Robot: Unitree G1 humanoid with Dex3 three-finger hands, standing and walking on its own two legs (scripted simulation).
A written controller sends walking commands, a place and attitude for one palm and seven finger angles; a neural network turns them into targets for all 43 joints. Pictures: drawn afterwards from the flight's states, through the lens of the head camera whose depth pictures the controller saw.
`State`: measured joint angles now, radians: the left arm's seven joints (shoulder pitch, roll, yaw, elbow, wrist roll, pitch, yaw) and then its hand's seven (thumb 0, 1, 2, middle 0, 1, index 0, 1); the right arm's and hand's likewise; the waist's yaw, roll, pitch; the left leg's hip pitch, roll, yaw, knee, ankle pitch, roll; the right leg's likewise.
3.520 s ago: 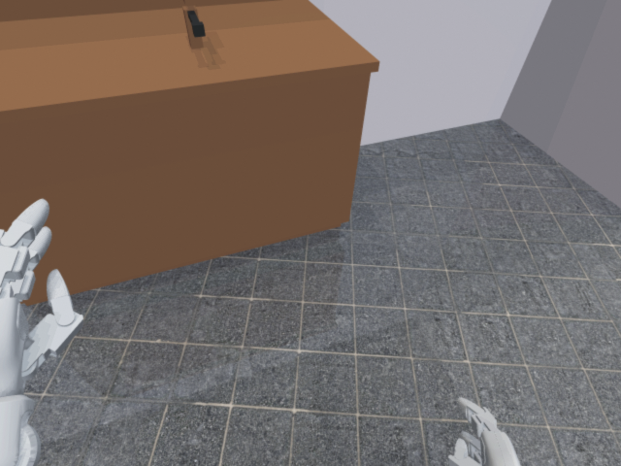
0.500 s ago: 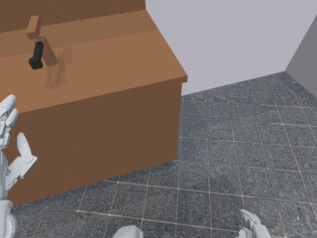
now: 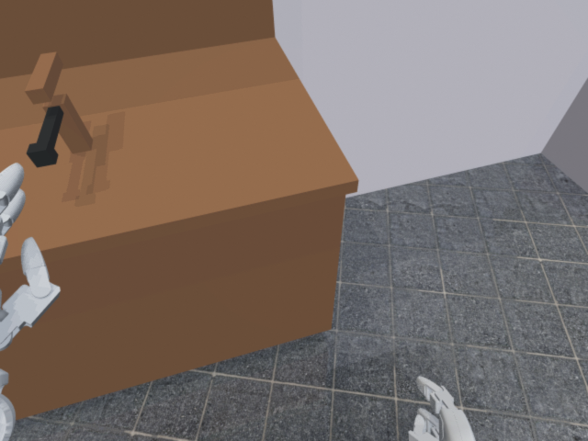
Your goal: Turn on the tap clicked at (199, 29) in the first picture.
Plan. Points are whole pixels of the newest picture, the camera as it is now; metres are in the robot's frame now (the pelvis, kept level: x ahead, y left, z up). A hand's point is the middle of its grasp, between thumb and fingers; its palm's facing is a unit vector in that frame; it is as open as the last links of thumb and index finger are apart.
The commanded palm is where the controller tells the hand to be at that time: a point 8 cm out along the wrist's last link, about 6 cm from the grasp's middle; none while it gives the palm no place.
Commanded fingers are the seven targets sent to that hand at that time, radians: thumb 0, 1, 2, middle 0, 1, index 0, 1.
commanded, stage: come to a stop and stand still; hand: left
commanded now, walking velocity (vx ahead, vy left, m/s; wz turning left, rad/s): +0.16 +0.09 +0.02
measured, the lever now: (42, 154) +0.48 +0.43 +0.13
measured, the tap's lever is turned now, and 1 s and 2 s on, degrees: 0 0 0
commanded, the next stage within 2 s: look again from close up in 1.10 s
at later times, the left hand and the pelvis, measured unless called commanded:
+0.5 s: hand (61, 258) +0.25 +0.25 +0.19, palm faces +0.40 -0.83 -0.40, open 7.4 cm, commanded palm +0.19 +0.29 +0.19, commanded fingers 0.00 0.90 0.90 -0.20 -0.30 -0.20 -0.30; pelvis +0.03 +0.01 +0.01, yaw -1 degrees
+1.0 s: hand (66, 300) +0.21 +0.23 +0.18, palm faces +0.38 -0.85 -0.37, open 7.4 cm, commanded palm +0.16 +0.27 +0.19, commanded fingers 0.00 0.90 0.90 -0.20 -0.30 -0.20 -0.30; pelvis -0.01 +0.00 +0.01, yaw -2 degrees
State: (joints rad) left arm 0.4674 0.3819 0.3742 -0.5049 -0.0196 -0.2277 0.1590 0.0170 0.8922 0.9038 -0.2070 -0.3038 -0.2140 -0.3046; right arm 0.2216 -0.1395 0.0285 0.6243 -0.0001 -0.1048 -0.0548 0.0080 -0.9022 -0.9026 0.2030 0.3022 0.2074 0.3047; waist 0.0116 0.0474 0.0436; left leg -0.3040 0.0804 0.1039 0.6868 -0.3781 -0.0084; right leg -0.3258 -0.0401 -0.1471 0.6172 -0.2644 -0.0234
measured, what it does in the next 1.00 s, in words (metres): steps on the spot: left foot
